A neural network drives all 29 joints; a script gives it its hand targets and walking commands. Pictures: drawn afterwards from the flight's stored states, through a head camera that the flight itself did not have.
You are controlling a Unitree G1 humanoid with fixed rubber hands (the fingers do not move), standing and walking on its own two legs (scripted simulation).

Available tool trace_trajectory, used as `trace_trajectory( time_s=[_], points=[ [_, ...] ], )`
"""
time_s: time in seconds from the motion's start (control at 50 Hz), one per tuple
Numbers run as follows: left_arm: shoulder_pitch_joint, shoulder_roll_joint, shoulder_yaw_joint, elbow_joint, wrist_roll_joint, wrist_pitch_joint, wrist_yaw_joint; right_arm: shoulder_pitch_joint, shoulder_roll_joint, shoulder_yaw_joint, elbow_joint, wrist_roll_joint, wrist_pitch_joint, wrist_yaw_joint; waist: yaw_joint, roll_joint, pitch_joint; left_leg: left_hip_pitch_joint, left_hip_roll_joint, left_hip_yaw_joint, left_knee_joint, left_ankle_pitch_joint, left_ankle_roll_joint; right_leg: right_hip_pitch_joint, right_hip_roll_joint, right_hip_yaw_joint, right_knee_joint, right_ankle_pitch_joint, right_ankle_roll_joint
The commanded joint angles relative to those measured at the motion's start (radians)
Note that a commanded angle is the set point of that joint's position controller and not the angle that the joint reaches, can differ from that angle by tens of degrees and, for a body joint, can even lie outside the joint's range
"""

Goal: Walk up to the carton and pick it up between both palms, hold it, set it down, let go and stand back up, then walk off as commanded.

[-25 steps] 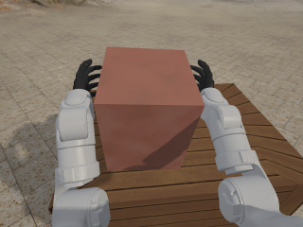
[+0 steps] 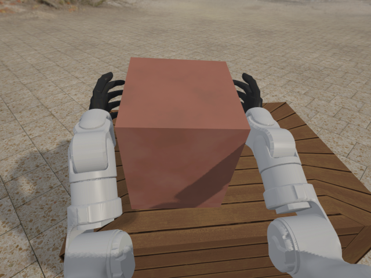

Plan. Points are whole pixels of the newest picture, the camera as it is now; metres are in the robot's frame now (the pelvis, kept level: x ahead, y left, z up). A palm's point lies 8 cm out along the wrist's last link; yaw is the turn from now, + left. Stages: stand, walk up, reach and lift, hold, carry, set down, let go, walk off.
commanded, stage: hold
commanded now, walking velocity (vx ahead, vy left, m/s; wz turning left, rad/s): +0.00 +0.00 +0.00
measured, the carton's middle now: (177, 136) +0.38 +0.02 +0.18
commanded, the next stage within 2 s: set down in 0.04 s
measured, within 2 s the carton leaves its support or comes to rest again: neither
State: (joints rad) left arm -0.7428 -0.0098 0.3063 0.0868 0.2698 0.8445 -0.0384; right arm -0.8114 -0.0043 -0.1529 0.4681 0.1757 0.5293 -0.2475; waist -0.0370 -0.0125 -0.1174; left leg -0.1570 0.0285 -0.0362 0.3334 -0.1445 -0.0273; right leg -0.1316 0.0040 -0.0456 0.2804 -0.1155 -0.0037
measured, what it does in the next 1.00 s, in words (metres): stands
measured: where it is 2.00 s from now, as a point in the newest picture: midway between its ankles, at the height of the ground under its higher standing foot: outside the picture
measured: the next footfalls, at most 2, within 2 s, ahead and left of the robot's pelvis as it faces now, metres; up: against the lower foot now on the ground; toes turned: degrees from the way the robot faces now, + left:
none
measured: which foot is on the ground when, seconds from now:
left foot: down 0.00-1.00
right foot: down 0.00-1.00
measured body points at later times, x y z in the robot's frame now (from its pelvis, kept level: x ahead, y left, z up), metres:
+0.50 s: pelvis +0.02 +0.00 +0.00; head -0.01 +0.01 +0.45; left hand +0.41 +0.16 +0.25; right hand +0.43 -0.13 +0.21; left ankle +0.02 +0.13 -0.75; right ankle +0.02 -0.12 -0.75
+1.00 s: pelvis +0.02 +0.00 +0.00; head +0.00 +0.02 +0.45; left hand +0.40 +0.16 +0.19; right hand +0.43 -0.13 +0.16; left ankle +0.02 +0.13 -0.75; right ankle +0.02 -0.12 -0.75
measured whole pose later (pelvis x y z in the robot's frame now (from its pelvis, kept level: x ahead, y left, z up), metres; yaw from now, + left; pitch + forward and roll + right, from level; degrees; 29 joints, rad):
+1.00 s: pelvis +0.02 +0.00 +0.00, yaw +1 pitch -4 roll -1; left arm -0.60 -0.12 0.34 0.14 0.35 0.51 -0.02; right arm -0.73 -0.03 -0.07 0.78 0.13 0.01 -0.16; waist -0.04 -0.03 0.00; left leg -0.08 0.03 -0.05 0.31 -0.17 -0.03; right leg -0.04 0.00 -0.06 0.23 -0.13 0.00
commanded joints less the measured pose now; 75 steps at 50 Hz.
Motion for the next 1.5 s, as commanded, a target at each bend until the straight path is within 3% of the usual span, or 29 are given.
trace_trajectory(
  time_s=[0.0, 0.02, 0.04, 0.14, 0.2, 0.26, 0.3, 0.32, 0.38, 0.48, 0.52, 0.58, 0.6, 0.7, 0.72, 0.74, 0.82, 0.84, 0.86, 0.92, 0.98, 1.06, 1.08, 1.12, 1.2, 1.24, 1.28, 1.42, 1.48],
  points=[
    [-0.602, -0.531, -0.535, -0.102, -0.17, -0.054, -0.149, -0.711, 0.495, 0.448, -0.25, 0.171, -0.037, 0.082, -0.129, 0.033, -0.312, 0.086, -0.078, 0.05, -0.049, 0.074, -0.007, 0.343, 0.062, -0.015, 0.018, 0.138, 0.053],
    [-0.595, -0.543, -0.532, -0.066, -0.17, -0.051, -0.152, -0.718, 0.49, 0.432, -0.231, 0.166, -0.03, 0.083, -0.137, 0.038, -0.278, 0.081, -0.076, 0.045, -0.058, 0.037, -0.008, 0.309, 0.055, -0.015, 0.012, 0.108, 0.05],
    [-0.63, -0.5, -0.466, -0.028, -0.181, -0.058, -0.151, -0.77, 0.522, 0.425, -0.188, 0.172, -0.034, 0.092, -0.126, -0.032, -0.261, 0.08, -0.093, 0.063, -0.061, -0.005, 0.047, 0.294, 0.044, 0.006, -0.041, 0.039, 0.065],
    [-0.727, -0.535, -0.486, -0.039, -0.186, -0.13, -0.148, -0.798, 0.53, 0.399, -0.176, 0.11, -0.125, 0.118, -0.107, 0.005, -0.3, 0.12, -0.086, 0.057, -0.056, 0.015, 0.025, 0.25, 0.045, -0.01, -0.02, 0.026, 0.05],
    [-0.714, -0.501, -0.41, 0.016, -0.125, -0.18, -0.167, -0.815, 0.505, 0.352, -0.112, 0.036, -0.2, 0.135, -0.095, -0.012, -0.288, 0.151, -0.081, 0.058, -0.074, -0.014, 0.029, 0.246, 0.04, -0.029, -0.035, -0.023, 0.052],
    [-0.631, -0.469, -0.32, 0.076, -0.042, -0.227, -0.18, -0.787, 0.484, 0.279, -0.064, -0.062, -0.295, 0.166, -0.045, -0.018, -0.246, 0.161, -0.076, 0.072, -0.095, -0.027, 0.038, 0.236, 0.028, -0.051, -0.047, -0.089, 0.048],
    [-0.597, -0.452, -0.283, 0.107, -0.011, -0.258, -0.189, -0.751, 0.487, 0.259, -0.044, -0.105, -0.35, 0.174, -0.036, -0.055, -0.24, 0.184, -0.077, 0.082, -0.095, 0.004, 0.049, 0.253, 0.017, -0.062, -0.048, -0.067, 0.056],
    [-0.546, -0.454, -0.273, 0.111, 0.004, -0.269, -0.189, -0.713, 0.478, 0.254, -0.006, -0.108, -0.375, 0.181, -0.021, -0.042, -0.221, 0.192, -0.073, 0.085, -0.097, 0.034, 0.043, 0.265, 0.018, -0.069, -0.047, -0.045, 0.051],
    [-0.522, -0.459, -0.3, 0.077, -0.004, -0.295, -0.184, -0.684, 0.463, 0.301, 0.016, -0.073, -0.442, 0.188, -0.012, -0.027, -0.239, 0.25, -0.078, 0.098, -0.062, 0.17, 0.026, 0.303, 0.029, -0.085, -0.041, 0.059, 0.059],
    [-0.349, -0.453, -0.328, 0.051, -0.002, -0.306, -0.173, -0.612, 0.442, 0.416, -0.059, -0.02, -0.506, 0.169, 0.024, -0.062, -0.298, 0.302, -0.085, 0.106, -0.017, 0.347, 0.023, 0.403, 0.025, -0.077, -0.029, 0.328, 0.079],
    [-0.331, -0.462, -0.335, 0.026, -0.01, -0.312, -0.168, -0.609, 0.425, 0.443, -0.079, -0.005, -0.53, 0.164, 0.029, -0.057, -0.328, 0.312, -0.088, 0.103, -0.005, 0.381, 0.014, 0.414, 0.03, -0.083, -0.022, 0.366, 0.072],
    [-0.346, -0.487, -0.411, -0.078, -0.04, -0.331, -0.155, -0.566, 0.41, 0.472, -0.103, 0.019, -0.556, 0.166, -0.002, -0.028, -0.346, 0.334, -0.081, 0.091, 0.022, 0.455, -0.005, 0.413, 0.039, -0.09, 0.001, 0.421, 0.065],
    [-0.332, -0.497, -0.418, -0.04, -0.045, -0.329, -0.149, -0.595, 0.398, 0.463, -0.107, 0.022, -0.561, 0.167, -0.002, -0.022, -0.333, 0.325, -0.079, 0.085, 0.022, 0.445, -0.008, 0.394, 0.039, -0.095, -0.002, 0.404, 0.061],
    [-0.345, -0.52, -0.498, -0.104, -0.077, -0.366, -0.115, -0.578, 0.397, 0.476, -0.124, 0.014, -0.588, 0.172, -0.004, -0.025, -0.357, 0.348, -0.07, 0.074, 0.029, 0.464, -0.014, 0.357, 0.049, -0.101, -0.009, 0.354, 0.049],
    [-0.328, -0.507, -0.471, -0.059, -0.064, -0.363, -0.112, -0.592, 0.381, 0.462, -0.108, 0.004, -0.591, 0.177, 0.013, -0.031, -0.328, 0.337, -0.066, 0.079, 0.014, 0.437, -0.011, 0.341, 0.048, -0.102, -0.021, 0.311, 0.045],
    [-0.331, -0.525, -0.48, -0.06, -0.058, -0.366, -0.105, -0.607, 0.372, 0.452, -0.111, -0.005, -0.597, 0.188, 0.024, 0.007, -0.342, 0.361, -0.06, 0.078, 0.019, 0.451, -0.019, 0.315, 0.051, -0.108, -0.023, 0.263, 0.033],
    [-0.382, -0.512, -0.426, -0.003, -0.017, -0.368, -0.083, -0.565, 0.329, 0.358, 0.042, -0.064, -0.59, 0.224, 0.032, 0.021, -0.217, 0.343, -0.048, 0.081, -0.029, 0.296, -0.021, 0.204, 0.055, -0.121, -0.059, 0.032, 0.011],
    [-0.375, -0.512, -0.421, 0.035, -0.013, -0.367, -0.081, -0.561, 0.326, 0.333, 0.071, -0.081, -0.594, 0.232, 0.03, 0.041, -0.185, 0.316, -0.05, 0.086, -0.043, 0.261, -0.02, 0.188, 0.045, -0.118, -0.063, 0.008, 0.009],
    [-0.345, -0.506, -0.41, 0.058, -0.009, -0.365, -0.079, -0.56, 0.331, 0.33, 0.064, -0.078, -0.598, 0.234, 0.039, 0.0, -0.189, 0.309, -0.045, 0.086, -0.044, 0.25, -0.014, 0.199, 0.047, -0.121, -0.067, 0.002, 0.009],
    [-0.378, -0.511, -0.392, 0.088, 0.004, -0.367, -0.066, -0.601, 0.307, 0.297, 0.093, -0.09, -0.606, 0.253, 0.047, 0.016, -0.164, 0.28, -0.044, 0.081, -0.065, 0.185, -0.01, 0.154, 0.051, -0.121, -0.067, -0.058, 0.004],
    [-0.445, -0.536, -0.416, 0.058, -0.026, -0.393, -0.045, -0.675, 0.357, 0.328, 0.058, -0.084, -0.623, 0.267, 0.089, 0.016, -0.237, 0.272, -0.046, 0.088, -0.056, 0.179, -0.008, 0.15, 0.048, -0.111, -0.056, -0.051, 0.004],
    [-0.435, -0.548, -0.4, 0.087, -0.011, -0.41, -0.02, -0.689, 0.351, 0.325, 0.07, -0.084, -0.625, 0.28, 0.104, 0.008, -0.268, 0.286, -0.043, 0.092, -0.04, 0.234, -0.011, 0.146, 0.059, -0.108, -0.049, -0.013, 0.007],
    [-0.431, -0.555, -0.418, 0.048, -0.01, -0.413, -0.012, -0.666, 0.347, 0.331, 0.084, -0.075, -0.629, 0.283, 0.102, 0.029, -0.282, 0.308, -0.041, 0.091, -0.032, 0.282, -0.02, 0.137, 0.063, -0.112, -0.041, 0.023, 0.002],
    [-0.419, -0.563, -0.425, 0.035, -0.017, -0.421, -0.004, -0.645, 0.347, 0.333, 0.097, -0.063, -0.627, 0.282, 0.087, 0.008, -0.286, 0.334, -0.038, 0.086, -0.019, 0.315, -0.027, 0.142, 0.067, -0.111, -0.045, 0.063, 0.006],
    [-0.331, -0.533, -0.373, 0.039, 0.017, -0.41, -0.005, -0.596, 0.333, 0.353, 0.102, -0.058, -0.621, 0.282, 0.132, 0.009, -0.269, 0.338, -0.039, 0.1, -0.009, 0.397, -0.023, 0.159, 0.065, -0.101, -0.047, 0.11, 0.007],
    [-0.269, -0.556, -0.406, 0.0, 0.012, -0.408, 0.001, -0.598, 0.317, 0.387, 0.048, -0.036, -0.622, 0.279, 0.127, 0.02, -0.3, 0.364, -0.035, 0.083, 0.012, 0.485, -0.037, 0.164, 0.077, -0.108, -0.038, 0.171, 0.007],
    [-0.275, -0.546, -0.379, 0.038, 0.033, -0.399, 0.003, -0.586, 0.29, 0.355, 0.095, -0.045, -0.617, 0.28, 0.121, 0.023, -0.255, 0.36, -0.033, 0.087, 0.006, 0.456, -0.041, 0.161, 0.074, -0.104, -0.048, 0.153, 0.006],
    [-0.301, -0.555, -0.395, -0.035, 0.005, -0.43, 0.015, -0.582, 0.325, 0.379, 0.083, -0.034, -0.63, 0.279, 0.143, 0.028, -0.321, 0.356, -0.037, 0.093, 0.02, 0.496, -0.043, 0.15, 0.071, -0.093, -0.033, 0.214, 0.009],
    [-0.291, -0.557, -0.373, 0.029, 0.024, -0.428, 0.025, -0.599, 0.286, 0.328, 0.131, -0.051, -0.626, 0.294, 0.149, 0.041, -0.274, 0.346, -0.027, 0.093, 0.007, 0.457, -0.05, 0.122, 0.076, -0.099, -0.052, 0.13, -0.001]
  ],
)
